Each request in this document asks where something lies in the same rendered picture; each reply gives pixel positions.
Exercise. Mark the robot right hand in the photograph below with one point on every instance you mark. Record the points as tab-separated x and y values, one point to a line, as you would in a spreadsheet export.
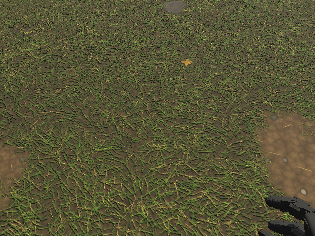
296	207

